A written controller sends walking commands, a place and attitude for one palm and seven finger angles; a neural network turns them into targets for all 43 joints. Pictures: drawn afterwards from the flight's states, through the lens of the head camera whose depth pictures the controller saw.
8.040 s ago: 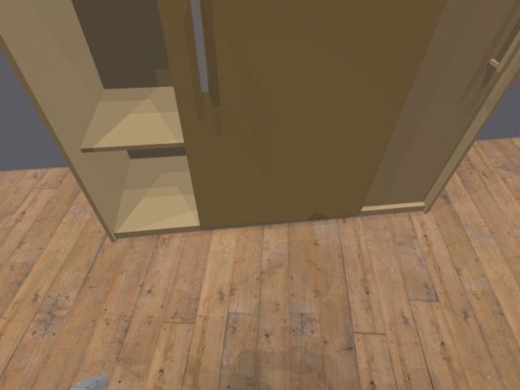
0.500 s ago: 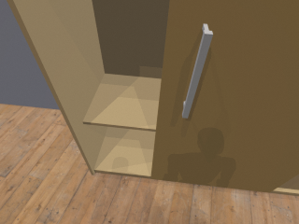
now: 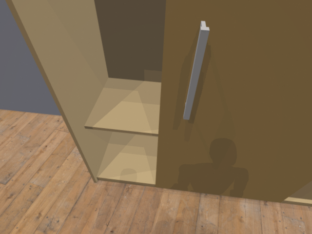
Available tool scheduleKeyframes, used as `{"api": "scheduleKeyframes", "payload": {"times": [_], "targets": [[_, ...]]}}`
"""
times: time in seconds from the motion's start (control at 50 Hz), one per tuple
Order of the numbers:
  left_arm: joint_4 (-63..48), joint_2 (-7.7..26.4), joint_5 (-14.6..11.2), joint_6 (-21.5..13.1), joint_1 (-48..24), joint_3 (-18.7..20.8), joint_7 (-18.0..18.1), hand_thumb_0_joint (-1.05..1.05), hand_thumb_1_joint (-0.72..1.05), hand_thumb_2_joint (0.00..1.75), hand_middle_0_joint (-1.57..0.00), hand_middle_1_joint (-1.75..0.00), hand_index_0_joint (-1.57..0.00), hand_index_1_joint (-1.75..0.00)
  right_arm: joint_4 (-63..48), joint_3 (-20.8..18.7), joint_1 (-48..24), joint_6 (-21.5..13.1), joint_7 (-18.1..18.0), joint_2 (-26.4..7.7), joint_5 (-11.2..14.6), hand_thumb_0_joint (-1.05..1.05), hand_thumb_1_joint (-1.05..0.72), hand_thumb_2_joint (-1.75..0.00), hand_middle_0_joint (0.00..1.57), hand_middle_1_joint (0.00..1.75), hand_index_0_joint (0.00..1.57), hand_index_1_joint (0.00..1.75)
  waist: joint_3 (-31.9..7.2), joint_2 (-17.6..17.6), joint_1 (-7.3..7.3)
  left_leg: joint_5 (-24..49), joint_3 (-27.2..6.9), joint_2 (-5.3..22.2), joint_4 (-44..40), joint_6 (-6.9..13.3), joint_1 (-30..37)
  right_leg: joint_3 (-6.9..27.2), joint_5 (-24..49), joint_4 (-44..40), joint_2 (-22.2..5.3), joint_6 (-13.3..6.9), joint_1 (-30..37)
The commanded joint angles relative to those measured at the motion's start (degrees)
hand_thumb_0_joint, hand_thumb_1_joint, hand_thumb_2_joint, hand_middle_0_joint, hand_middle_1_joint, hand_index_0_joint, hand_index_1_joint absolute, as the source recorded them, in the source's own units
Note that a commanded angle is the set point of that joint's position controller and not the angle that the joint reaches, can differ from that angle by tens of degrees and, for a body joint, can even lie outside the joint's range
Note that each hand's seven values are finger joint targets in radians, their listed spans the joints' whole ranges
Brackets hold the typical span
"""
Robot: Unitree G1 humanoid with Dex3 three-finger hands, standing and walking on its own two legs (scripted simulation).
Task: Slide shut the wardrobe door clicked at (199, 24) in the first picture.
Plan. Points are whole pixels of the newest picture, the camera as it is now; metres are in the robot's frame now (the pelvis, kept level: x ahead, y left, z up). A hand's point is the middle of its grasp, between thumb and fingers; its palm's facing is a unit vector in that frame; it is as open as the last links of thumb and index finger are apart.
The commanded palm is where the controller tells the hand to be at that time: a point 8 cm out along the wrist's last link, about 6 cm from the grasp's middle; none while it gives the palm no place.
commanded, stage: look again from close up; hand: right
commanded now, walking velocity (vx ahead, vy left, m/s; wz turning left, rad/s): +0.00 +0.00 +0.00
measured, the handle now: (193, 77) +0.50 -0.07 +0.16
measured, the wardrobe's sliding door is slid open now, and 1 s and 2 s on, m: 0.39 0.39 0.39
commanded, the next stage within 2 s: shuffle to correct the standing spot in 0.74 s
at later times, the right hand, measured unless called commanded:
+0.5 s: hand out of the picture -0.07 -0.21 -0.17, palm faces +0.00 +0.98 -0.18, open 7.4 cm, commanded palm none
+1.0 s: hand out of the picture -0.06 -0.20 -0.17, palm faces +0.01 +0.99 -0.15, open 7.4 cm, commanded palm none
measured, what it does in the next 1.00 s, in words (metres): stands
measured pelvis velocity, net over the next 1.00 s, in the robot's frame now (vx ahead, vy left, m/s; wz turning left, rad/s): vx -0.01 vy -0.04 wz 0.00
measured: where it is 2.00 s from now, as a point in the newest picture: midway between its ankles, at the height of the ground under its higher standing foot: outside the picture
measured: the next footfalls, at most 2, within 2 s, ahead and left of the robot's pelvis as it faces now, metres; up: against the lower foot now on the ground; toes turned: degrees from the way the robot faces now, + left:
left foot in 1.64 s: +0.13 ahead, +0.19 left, +0.00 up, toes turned +0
right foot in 1.86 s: +0.11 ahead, -0.01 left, +0.00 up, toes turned -7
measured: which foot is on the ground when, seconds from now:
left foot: down 0.00-1.00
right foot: down 0.00-1.00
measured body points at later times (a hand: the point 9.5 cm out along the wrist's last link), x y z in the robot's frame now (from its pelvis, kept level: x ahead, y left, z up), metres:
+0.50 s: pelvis -0.02 -0.04 +0.01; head -0.01 -0.05 +0.46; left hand -0.04 +0.18 -0.15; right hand -0.07 -0.26 -0.15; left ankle -0.06 +0.09 -0.73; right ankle +0.02 -0.11 -0.73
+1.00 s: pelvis -0.01 -0.04 +0.01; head -0.01 -0.05 +0.46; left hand -0.02 +0.17 -0.15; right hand -0.06 -0.25 -0.16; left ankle -0.06 +0.09 -0.73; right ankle +0.02 -0.11 -0.73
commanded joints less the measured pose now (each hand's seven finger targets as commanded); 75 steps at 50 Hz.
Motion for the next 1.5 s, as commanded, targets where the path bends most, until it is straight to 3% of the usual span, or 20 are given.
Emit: {"api": "scheduleKeyframes", "payload": {"times": [0.0,0.08,0.3,0.82,0.94,1.04,1.12,1.18,1.2,1.24,1.26,1.3,1.32,1.34,1.36,1.38,1.4,1.42,1.44,1.48], "targets": [[-1.9,6.0,0.3,-0.8,2.2,1.0,-0.4,0.0,0.9,0.9,-0.2,-0.3,-0.2,-0.3,-2.3,-1.1,4.1,0.0,-0.1,-6.0,-0.1,0.0,-0.9,-0.9,0.2,0.3,0.2,0.3,5.1,-0.2,-0.43,8.1,-6.3,5.9,-8.4,0.3,-7.3,7.6,8.1,-8.3,-5.2,-2.5,0.7],[-1.8,6.3,0.4,-0.7,2.5,1.0,-0.7,0.0,0.9,0.9,-0.2,-0.3,-0.2,-0.3,-2.3,-1.2,4.3,0.0,0.1,-6.2,-0.3,0.0,-0.9,-0.9,0.2,0.3,0.2,0.3,5.8,-0.5,-0.32,3.9,-6.2,5.8,-9.7,0.3,-8.0,8.7,-0.1,-11.5,-5.1,-2.4,-0.8],[1.2,6.4,0.0,-0.7,3.9,0.9,-0.8,0.0,0.9,0.9,-0.2,-0.3,-0.2,-0.3,0.7,-0.8,7.7,0.1,0.2,-4.8,-0.4,0.0,-0.9,-0.9,0.2,0.3,0.2,0.3,4.0,-1.6,-0.58,5.2,-4.5,6.0,-9.5,-0.6,-6.7,10.0,-4.0,-15.9,-6.2,-2.5,0.8],[5.6,3.9,-0.3,-0.5,5.4,0.7,-0.7,0.0,0.9,0.9,-0.2,-0.3,-0.2,-0.3,5.8,-0.6,12.0,-0.3,-0.2,-1.9,-0.5,0.0,-0.9,-0.9,0.2,0.3,0.2,0.3,5.2,0.5,-0.43,7.7,-4.2,6.9,-10.4,-1.2,-7.3,8.9,-0.5,-16.6,-5.4,-2.0,3.3],[6.0,5.4,-0.1,0.0,5.8,1.5,-0.5,0.0,0.9,0.9,-0.2,-0.3,-0.2,-0.3,6.2,-0.6,11.7,0.5,0.3,-1.6,-0.8,0.0,-0.9,-0.9,0.2,0.3,0.2,0.3,6.3,-2.6,-0.19,0.5,0.0,4.3,-6.0,-1.9,-7.7,15.1,-16.2,-22.1,-8.3,-3.0,0.6],[5.6,6.3,0.2,0.2,6.7,2.4,0.0,0.0,0.9,0.9,-0.2,-0.3,-0.2,-0.3,5.2,-1.1,11.5,1.2,0.8,-1.7,-1.2,0.0,-0.9,-0.9,0.2,0.3,0.2,0.3,5.4,-1.9,-0.19,1.1,0.6,4.0,-4.9,-1.4,-8.1,17.4,-15.4,-21.3,-9.6,-4.8,-0.4],[5.4,5.3,0.4,0.0,6.8,2.5,0.3,0.0,0.9,0.9,-0.2,-0.3,-0.2,-0.3,5.1,-1.5,12.5,1.0,1.0,-1.4,-0.8,0.0,-0.9,-0.9,0.2,0.3,0.2,0.3,4.5,-0.5,-0.33,3.6,-0.3,4.9,-7.9,-0.7,-5.8,13.7,-7.9,-16.6,-8.1,-4.1,-0.7],[5.0,3.8,0.4,-0.3,6.2,2.1,0.4,0.0,0.9,0.9,-0.2,-0.3,-0.2,-0.3,5.0,-1.9,13.0,0.8,1.0,-2.2,-0.7,0.0,-0.9,-0.9,0.2,0.3,0.2,0.3,4.1,4.0,-0.48,6.6,-3.8,6.8,-11.0,1.0,-2.7,6.8,2.2,-7.7,-5.0,-3.0,-2.7],[5.0,3.1,0.4,-0.5,6.2,1.8,0.5,0.0,0.9,0.9,-0.2,-0.3,-0.2,-0.3,5.0,-2.1,13.4,0.8,0.9,-2.9,-0.6,0.0,-0.9,-0.9,0.2,0.3,0.2,0.3,3.3,7.0,-0.59,10.2,-5.3,8.0,-11.7,1.7,-0.5,4.0,5.1,-3.9,-3.7,-2.6,-3.9],[4.6,1.9,0.4,-0.7,4.8,1.5,0.6,0.0,0.9,0.9,-0.2,-0.3,-0.2,-0.3,5.1,-2.5,14.2,0.9,0.8,-3.9,-0.7,0.0,-0.9,-0.9,0.2,0.3,0.2,0.3,4.2,11.2,-0.91,19.8,-7.6,10.4,-12.0,3.9,2.1,-0.3,2.7,2.8,-1.6,-1.9,-8.0],[4.5,1.8,0.5,-0.7,3.9,1.4,0.7,0.0,0.9,0.9,-0.2,-0.3,-0.2,-0.3,4.9,-2.6,13.9,1.0,0.8,-3.7,-0.8,0.0,-0.9,-0.9,0.2,0.3,0.2,0.3,5.3,9.6,-0.82,25.2,-8.3,11.7,-11.2,5.2,2.3,-1.5,-0.5,5.5,-1.4,-1.5,-9.3],[4.6,1.5,0.6,-0.9,3.8,1.4,0.8,0.0,0.9,0.9,-0.2,-0.3,-0.2,-0.3,4.6,-2.7,12.9,1.0,0.9,-3.9,-0.9,0.0,-0.9,-0.9,0.2,0.3,0.2,0.3,4.8,6.7,-0.22,34.1,-7.3,11.9,-8.0,7.1,3.1,-2.4,-4.6,6.2,-2.2,-1.4,-8.8],[5.1,1.7,0.6,-0.9,4.8,1.4,0.9,0.0,0.9,0.9,-0.2,-0.3,-0.2,-0.3,4.4,-2.7,11.7,1.1,1.0,-3.9,-0.8,0.0,-0.9,-0.9,0.2,0.3,0.2,0.3,4.7,4.2,1.01,36.8,-5.8,10.8,-4.8,6.5,0.9,-2.4,-1.5,1.6,-2.9,-1.6,-4.5],[6.4,2.6,0.7,-0.9,8.1,1.7,1.1,0.0,0.9,0.9,-0.2,-0.3,-0.2,-0.3,4.0,-2.7,10.3,1.4,1.3,-3.9,-0.6,0.0,-0.9,-0.9,0.2,0.3,0.2,0.3,4.0,1.8,2.61,36.6,-2.2,7.5,0.9,4.1,-3.5,0.0,9.8,-2.3,-4.7,-2.7,2.3],[7.9,5.9,1.0,-1.0,11.7,2.6,1.7,0.0,0.9,0.9,-0.2,-0.3,-0.2,-0.3,3.3,-2.8,10.3,1.3,1.6,-2.9,-0.5,0.0,-0.9,-0.9,0.2,0.3,0.2,0.3,2.1,-6.0,3.65,31.3,0.6,4.0,9.7,0.9,-11.3,8.1,22.2,-4.8,-10.8,-5.9,11.5],[9.0,9.2,1.3,-1.0,16.2,3.5,2.2,0.0,0.9,0.9,-0.2,-0.3,-0.2,-0.3,1.9,-2.6,8.0,1.2,1.7,-2.3,-0.4,0.0,-0.9,-0.9,0.2,0.3,0.2,0.3,0.5,-16.1,5.01,9.0,3.8,1.3,20.4,-1.1,-18.9,19.3,34.2,-9.6,-19.4,-10.7,16.5],[9.3,9.6,1.4,-0.8,16.8,3.5,2.4,0.0,0.9,0.9,-0.2,-0.3,-0.2,-0.3,0.3,-2.8,4.4,1.4,1.7,-2.9,-0.9,0.0,-0.9,-0.9,0.2,0.3,0.2,0.3,2.9,-14.5,5.05,-10.5,-0.3,1.5,28.7,-0.8,-24.2,23.7,37.2,-12.7,-24.3,-13.5,14.9],[8.2,9.1,1.2,-1.0,15.1,3.5,2.4,0.0,0.9,0.9,-0.2,-0.3,-0.2,-0.3,-0.4,-3.3,2.3,1.9,1.9,-3.3,-1.1,0.0,-0.9,-0.9,0.2,0.3,0.2,0.3,5.2,-8.2,4.1,-10.0,-3.8,4.0,30.4,-0.4,-24.7,21.8,32.9,-13.4,-24.7,-13.0,10.4],[6.6,9.1,1.2,-1.3,10.9,3.6,2.5,0.0,0.9,0.9,-0.2,-0.3,-0.2,-0.3,-1.2,-3.6,1.5,2.0,2.5,-2.9,-1.0,0.0,-0.9,-0.9,0.2,0.3,0.2,0.3,6.5,-6.0,2.34,-8.1,-4.9,5.9,28.3,-0.5,-25.0,20.3,28.7,-13.9,-24.3,-12.2,8.0],[4.4,10.1,1.4,-1.6,5.3,3.8,2.2,0.0,0.9,0.9,-0.2,-0.3,-0.2,-0.3,-1.3,-3.9,2.8,2.5,3.5,-1.5,-0.8,0.0,-0.9,-0.9,0.2,0.3,0.2,0.3,3.7,-7.4,0.22,-4.1,-3.6,6.7,21.3,-1.6,-18.7,13.3,20.0,-15.1,-20.7,-8.9,3.1]]}}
